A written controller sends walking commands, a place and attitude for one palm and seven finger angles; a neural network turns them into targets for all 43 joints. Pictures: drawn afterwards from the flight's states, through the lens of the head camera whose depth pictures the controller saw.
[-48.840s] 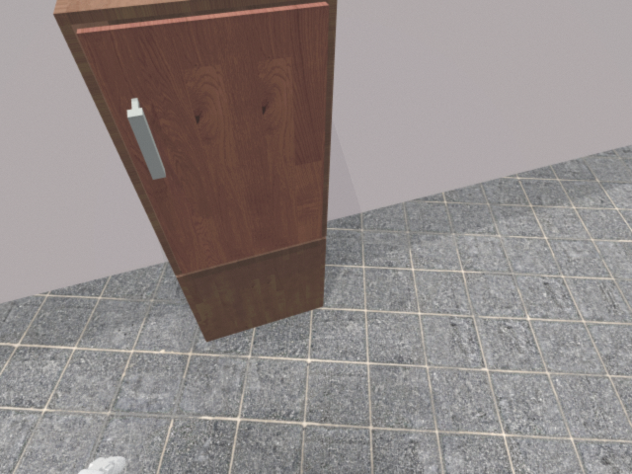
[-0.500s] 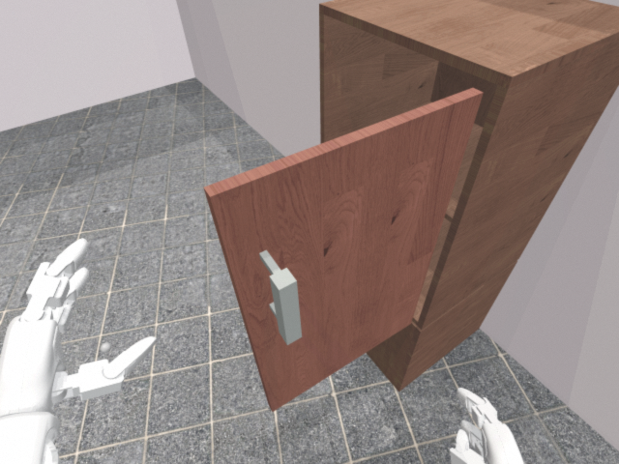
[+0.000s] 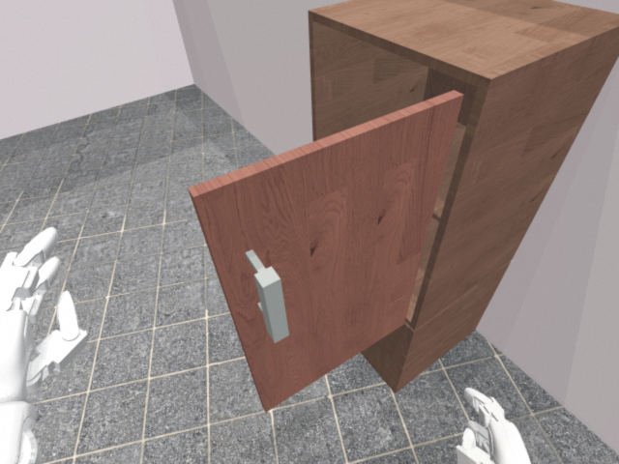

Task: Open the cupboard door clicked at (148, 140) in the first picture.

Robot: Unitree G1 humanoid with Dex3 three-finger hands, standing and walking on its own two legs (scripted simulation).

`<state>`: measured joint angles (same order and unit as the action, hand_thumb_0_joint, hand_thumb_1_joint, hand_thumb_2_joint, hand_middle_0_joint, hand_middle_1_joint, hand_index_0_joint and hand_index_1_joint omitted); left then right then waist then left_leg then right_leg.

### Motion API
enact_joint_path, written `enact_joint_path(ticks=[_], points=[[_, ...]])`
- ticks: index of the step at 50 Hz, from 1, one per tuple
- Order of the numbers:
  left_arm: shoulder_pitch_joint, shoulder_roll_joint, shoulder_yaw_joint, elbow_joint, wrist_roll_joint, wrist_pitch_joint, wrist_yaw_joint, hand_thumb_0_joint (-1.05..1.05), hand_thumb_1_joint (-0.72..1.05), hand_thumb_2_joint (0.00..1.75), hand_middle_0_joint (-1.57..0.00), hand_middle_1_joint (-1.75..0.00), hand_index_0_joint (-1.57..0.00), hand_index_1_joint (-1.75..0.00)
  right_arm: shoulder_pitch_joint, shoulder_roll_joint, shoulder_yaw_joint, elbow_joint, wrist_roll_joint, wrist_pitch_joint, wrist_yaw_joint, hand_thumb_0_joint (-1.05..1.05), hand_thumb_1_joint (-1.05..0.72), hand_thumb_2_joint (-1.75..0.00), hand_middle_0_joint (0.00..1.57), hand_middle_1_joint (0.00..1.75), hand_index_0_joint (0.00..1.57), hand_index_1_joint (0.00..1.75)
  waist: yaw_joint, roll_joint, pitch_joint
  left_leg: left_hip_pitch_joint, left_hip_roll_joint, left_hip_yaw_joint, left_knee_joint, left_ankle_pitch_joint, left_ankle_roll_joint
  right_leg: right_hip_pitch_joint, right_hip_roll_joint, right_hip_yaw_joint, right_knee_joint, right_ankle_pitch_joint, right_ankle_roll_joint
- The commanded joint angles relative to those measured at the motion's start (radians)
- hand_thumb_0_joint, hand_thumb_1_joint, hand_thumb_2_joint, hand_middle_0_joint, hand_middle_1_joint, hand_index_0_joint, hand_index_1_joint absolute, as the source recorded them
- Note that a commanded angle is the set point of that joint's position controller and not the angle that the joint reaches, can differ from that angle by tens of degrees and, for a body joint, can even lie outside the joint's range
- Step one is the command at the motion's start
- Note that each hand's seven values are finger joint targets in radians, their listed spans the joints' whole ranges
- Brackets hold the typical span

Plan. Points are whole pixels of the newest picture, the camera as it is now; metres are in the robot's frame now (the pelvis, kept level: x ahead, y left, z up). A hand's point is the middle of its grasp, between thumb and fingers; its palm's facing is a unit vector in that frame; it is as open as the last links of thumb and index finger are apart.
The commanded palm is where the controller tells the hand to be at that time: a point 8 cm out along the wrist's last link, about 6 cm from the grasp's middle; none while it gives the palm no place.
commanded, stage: draw the hand back to the body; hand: left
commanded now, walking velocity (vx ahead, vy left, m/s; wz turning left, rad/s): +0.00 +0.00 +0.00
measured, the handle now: (265, 296) +0.30 +0.11 +0.07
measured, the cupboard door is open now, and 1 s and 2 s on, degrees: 88 88 88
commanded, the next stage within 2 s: step back with the hand held close in 0.12 s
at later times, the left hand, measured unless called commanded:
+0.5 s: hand (64, 347) +0.17 +0.27 +0.15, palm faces +0.38 -0.79 -0.49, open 7.4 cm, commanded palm +0.11 +0.31 +0.17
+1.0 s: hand (14, 401) +0.12 +0.28 +0.15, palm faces +0.41 -0.78 -0.47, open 7.4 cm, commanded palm +0.05 +0.33 +0.17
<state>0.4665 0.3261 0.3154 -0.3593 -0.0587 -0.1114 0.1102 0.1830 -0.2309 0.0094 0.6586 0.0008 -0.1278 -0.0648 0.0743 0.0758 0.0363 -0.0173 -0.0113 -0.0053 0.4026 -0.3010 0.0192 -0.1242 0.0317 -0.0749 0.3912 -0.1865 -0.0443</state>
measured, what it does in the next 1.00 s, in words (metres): shifts its weight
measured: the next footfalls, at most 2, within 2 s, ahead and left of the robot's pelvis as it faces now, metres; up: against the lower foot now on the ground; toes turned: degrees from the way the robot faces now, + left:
right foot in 1.32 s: -0.28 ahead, -0.14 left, +0.00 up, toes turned +8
left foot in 1.64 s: -0.21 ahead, +0.08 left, +0.00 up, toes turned +2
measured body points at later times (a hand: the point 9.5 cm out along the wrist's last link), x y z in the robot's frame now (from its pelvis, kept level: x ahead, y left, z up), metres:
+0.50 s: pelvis -0.03 +0.01 +0.00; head -0.01 +0.00 +0.45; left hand +0.15 +0.31 +0.17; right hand +0.15 -0.23 -0.09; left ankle -0.05 +0.11 -0.74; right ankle +0.02 -0.09 -0.74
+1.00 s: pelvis -0.09 +0.03 -0.02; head -0.07 +0.04 +0.42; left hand +0.09 +0.32 +0.18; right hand +0.07 -0.22 -0.10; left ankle -0.05 +0.11 -0.74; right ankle +0.02 -0.09 -0.74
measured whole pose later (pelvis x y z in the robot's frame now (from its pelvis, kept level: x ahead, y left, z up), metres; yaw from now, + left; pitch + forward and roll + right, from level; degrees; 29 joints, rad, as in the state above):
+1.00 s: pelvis -0.09 +0.03 -0.02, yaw +0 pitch +0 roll +0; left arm 0.53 0.41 0.43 -0.54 -0.01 -0.23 0.16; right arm 0.21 -0.22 0.00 0.58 0.00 -0.06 -0.07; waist -0.01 -0.03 0.05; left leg -0.40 -0.05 0.03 0.69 -0.29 0.06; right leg -0.47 -0.02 -0.06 0.59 -0.13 -0.02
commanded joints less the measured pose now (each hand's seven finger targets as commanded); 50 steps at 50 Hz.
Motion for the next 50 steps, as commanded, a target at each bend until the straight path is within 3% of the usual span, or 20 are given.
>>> enact_joint_path(ticks=[1,9,11,12,13,14,15,17,18,21,28,32,34,38,40,43,45,47,49,50], points=[[-0.092,0.2,0.136,-0.215,-0.004,-0.066,0.027,0.0,0.9,0.9,-0.2,-0.3,-0.2,-0.3,-0.133,-0.089,-0.028,-0.166,0.003,-0.06,-0.008,0.0,-0.9,-0.9,0.2,0.3,0.2,0.3,-0.001,-0.015,-0.072,-0.132,0.02,-0.006,-0.059,0.228,0.004,0.121,-0.057,0.086,-0.066,0.105,0.02],[-0.091,0.191,0.126,-0.209,0.0,-0.074,0.028,0.0,0.9,0.9,-0.2,-0.3,-0.2,-0.3,-0.131,-0.089,-0.03,-0.158,0.002,-0.072,-0.008,0.0,-0.9,-0.9,0.2,0.3,0.2,0.3,-0.003,0.003,-0.061,-0.128,0.021,-0.009,-0.068,0.206,0.003,0.113,-0.057,0.085,-0.075,0.072,0.018],[-0.095,0.196,0.132,-0.209,0.001,-0.078,0.029,0.0,0.9,0.9,-0.2,-0.3,-0.2,-0.3,-0.133,-0.09,-0.031,-0.158,0.001,-0.075,-0.006,0.0,-0.9,-0.9,0.2,0.3,0.2,0.3,-0.002,-0.021,-0.059,-0.136,0.023,-0.014,-0.073,0.201,0.003,0.116,-0.055,0.082,-0.073,0.064,0.019],[-0.191,0.225,0.143,-0.274,0.002,-0.087,0.032,0.0,0.9,0.9,-0.2,-0.3,-0.2,-0.3,-0.14,-0.095,-0.028,-0.159,0.003,-0.08,-0.006,0.0,-0.9,-0.9,0.2,0.3,0.2,0.3,-0.007,0.001,-0.083,-0.124,0.02,-0.018,-0.071,0.201,0.003,0.121,-0.056,0.087,-0.074,0.067,0.018],[-0.349,0.388,0.313,-0.32,0.009,-0.141,0.046,0.0,0.9,0.9,-0.2,-0.3,-0.2,-0.3,-0.11,-0.099,-0.011,-0.199,0.016,-0.064,-0.004,0.0,-0.9,-0.9,0.2,0.3,0.2,0.3,-0.049,0.064,0.048,-0.219,0.03,-0.052,-0.064,0.091,0.017,0.006,-0.104,0.192,-0.124,0.048,0.011],[-0.212,0.285,0.244,-0.209,0.008,-0.145,0.032,0.0,0.9,0.9,-0.2,-0.3,-0.2,-0.3,-0.095,-0.091,-0.023,-0.17,0.007,-0.051,-0.004,0.0,-0.9,-0.9,0.2,0.3,0.2,0.3,-0.054,-0.066,0.021,-0.224,0.033,-0.07,-0.035,0.076,0.019,0.002,-0.128,0.194,-0.138,0.029,0.009],[-0.075,0.231,0.214,-0.135,0.011,-0.136,0.02,0.0,0.9,0.9,-0.2,-0.3,-0.2,-0.3,-0.092,-0.096,-0.034,-0.175,0.005,-0.035,0.001,0.0,-0.9,-0.9,0.2,0.3,0.2,0.3,-0.054,-0.134,-0.022,-0.186,0.031,-0.058,-0.006,0.109,0.024,-0.009,-0.137,0.198,-0.146,0.032,0.01],[0.006,0.184,0.167,-0.156,0.013,-0.134,0.008,0.0,0.9,0.9,-0.2,-0.3,-0.2,-0.3,-0.095,-0.106,-0.043,-0.186,0.004,-0.012,0.01,0.0,-0.9,-0.9,0.2,0.3,0.2,0.3,-0.062,-0.095,-0.074,-0.177,0.034,-0.042,0.026,0.145,0.021,-0.024,-0.158,0.192,-0.132,0.071,0.008],[0.029,0.184,0.169,-0.17,0.012,-0.139,0.01,0.0,0.9,0.9,-0.2,-0.3,-0.2,-0.3,-0.096,-0.109,-0.045,-0.185,0.001,-0.006,0.009,0.0,-0.9,-0.9,0.2,0.3,0.2,0.3,-0.059,-0.061,-0.1,-0.191,0.04,-0.045,0.017,0.174,0.016,0.002,-0.163,0.178,-0.107,0.128,0.003],[0.051,0.219,0.189,-0.24,0.016,-0.139,0.022,0.0,0.9,0.9,-0.2,-0.3,-0.2,-0.3,-0.094,-0.118,-0.054,-0.203,0.006,0.012,0.005,0.0,-0.9,-0.9,0.2,0.3,0.2,0.3,-0.064,-0.058,-0.162,-0.222,0.061,-0.061,0.005,0.237,0.009,0.03,-0.151,0.158,-0.031,0.218,0.009],[0.048,0.286,0.258,-0.342,0.025,-0.14,0.046,0.0,0.9,0.9,-0.2,-0.3,-0.2,-0.3,-0.104,-0.121,-0.066,-0.231,0.005,0.024,-0.019,0.0,-0.9,-0.9,0.2,0.3,0.2,0.3,-0.053,0.0,-0.173,-0.353,0.104,-0.118,-0.03,0.271,0.016,0.053,-0.113,0.132,0.117,0.262,0.026],[0.064,0.261,0.249,-0.361,0.036,-0.145,0.048,0.0,0.9,0.9,-0.2,-0.3,-0.2,-0.3,-0.08,-0.127,-0.071,-0.248,0.003,0.017,-0.017,0.0,-0.9,-0.9,0.2,0.3,0.2,0.3,-0.056,0.017,-0.167,-0.459,0.133,-0.138,-0.042,0.189,0.033,0.079,-0.096,0.136,0.213,0.242,0.033],[0.06,0.252,0.243,-0.365,0.041,-0.145,0.049,0.0,0.9,0.9,-0.2,-0.3,-0.2,-0.3,-0.075,-0.129,-0.07,-0.252,0.001,0.014,-0.016,0.0,-0.9,-0.9,0.2,0.3,0.2,0.3,-0.058,0.036,-0.152,-0.514,0.143,-0.144,-0.048,0.133,0.043,0.089,-0.095,0.137,0.247,0.219,0.036],[0.04,0.252,0.251,-0.347,0.051,-0.148,0.052,0.0,0.9,0.9,-0.2,-0.3,-0.2,-0.3,-0.061,-0.13,-0.074,-0.254,0.004,0.015,-0.015,0.0,-0.9,-0.9,0.2,0.3,0.2,0.3,-0.067,-0.02,-0.113,-0.615,0.136,-0.144,-0.032,-0.09,0.066,0.073,-0.11,0.179,0.251,0.144,0.029],[0.022,0.248,0.245,-0.339,0.052,-0.15,0.055,0.0,0.9,0.9,-0.2,-0.3,-0.2,-0.3,-0.052,-0.129,-0.071,-0.26,0.006,0.017,-0.014,0.0,-0.9,-0.9,0.2,0.3,0.2,0.3,-0.076,-0.08,-0.086,-0.629,0.11,-0.132,0.012,-0.19,0.065,0.018,-0.136,0.226,0.195,0.051,0.018],[0.003,0.278,0.265,-0.348,0.052,-0.162,0.063,0.0,0.9,0.9,-0.2,-0.3,-0.2,-0.3,-0.054,-0.125,-0.07,-0.257,0.003,0.018,-0.014,0.0,-0.9,-0.9,0.2,0.3,0.2,0.3,-0.08,-0.136,-0.073,-0.551,0.06,-0.108,0.125,-0.249,0.052,-0.126,-0.197,0.313,0.036,-0.154,-0.014],[0.023,0.272,0.261,-0.359,0.043,-0.171,0.07,0.0,0.9,0.9,-0.2,-0.3,-0.2,-0.3,-0.042,-0.112,-0.064,-0.247,0.004,0.017,-0.01,0.0,-0.9,-0.9,0.2,0.3,0.2,0.3,-0.084,-0.161,-0.113,-0.454,0.043,-0.091,0.205,-0.204,0.036,-0.205,-0.242,0.323,-0.024,-0.238,-0.037],[0.038,0.281,0.27,-0.383,0.038,-0.18,0.079,0.0,0.9,0.9,-0.2,-0.3,-0.2,-0.3,-0.047,-0.106,-0.058,-0.237,0.003,0.017,-0.011,0.0,-0.9,-0.9,0.2,0.3,0.2,0.3,-0.087,-0.133,-0.13,-0.387,0.046,-0.087,0.205,-0.187,0.033,-0.265,-0.238,0.286,-0.016,-0.249,-0.033],[0.06,0.284,0.282,-0.416,0.038,-0.186,0.083,0.0,0.9,0.9,-0.2,-0.3,-0.2,-0.3,-0.053,-0.124,-0.059,-0.246,-0.001,0.013,-0.019,0.0,-0.9,-0.9,0.2,0.3,0.2,0.3,-0.084,0.012,-0.118,-0.473,0.096,-0.156,0.048,-0.243,0.049,-0.201,-0.165,0.212,0.091,-0.22,-0.001],[0.065,0.278,0.29,-0.416,0.048,-0.194,0.084,0.0,0.9,0.9,-0.2,-0.3,-0.2,-0.3,-0.059,-0.129,-0.059,-0.254,-0.003,0.007,-0.023,0.0,-0.9,-0.9,0.2,0.3,0.2,0.3,-0.08,0.099,-0.108,-0.608,0.158,-0.22,-0.078,-0.333,0.077,-0.086,-0.099,0.158,0.222,-0.185,0.03]])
